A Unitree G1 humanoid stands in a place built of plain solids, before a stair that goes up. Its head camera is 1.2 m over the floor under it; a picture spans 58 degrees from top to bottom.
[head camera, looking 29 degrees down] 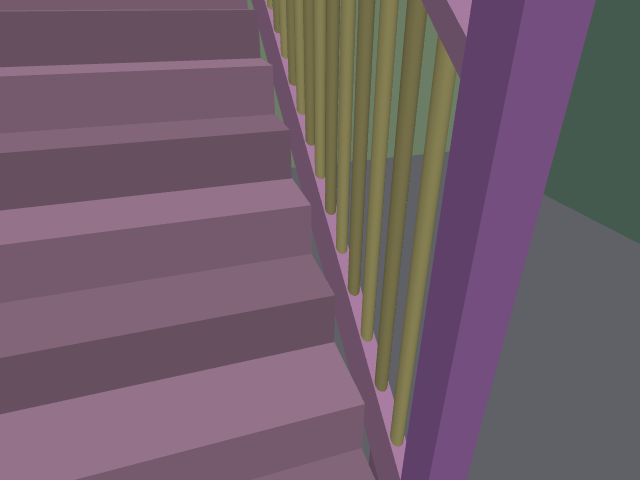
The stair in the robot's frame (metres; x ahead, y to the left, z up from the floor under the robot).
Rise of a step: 0.17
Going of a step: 0.23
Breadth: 1.20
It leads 17 degrees to the left of straight ahead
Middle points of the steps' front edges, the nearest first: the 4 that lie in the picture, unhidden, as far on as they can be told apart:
0.78 0.53 0.50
1.00 0.60 0.67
1.21 0.67 0.84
1.43 0.74 1.00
